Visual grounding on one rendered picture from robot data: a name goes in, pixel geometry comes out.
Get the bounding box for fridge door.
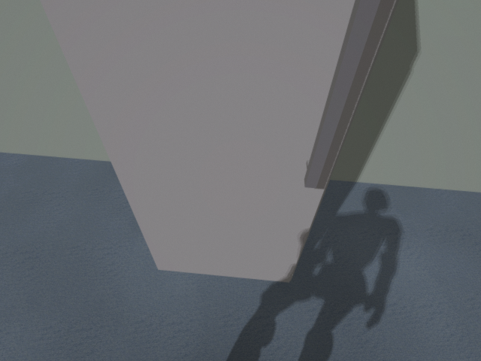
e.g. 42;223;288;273
40;0;396;283

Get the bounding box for handle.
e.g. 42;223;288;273
304;0;380;188

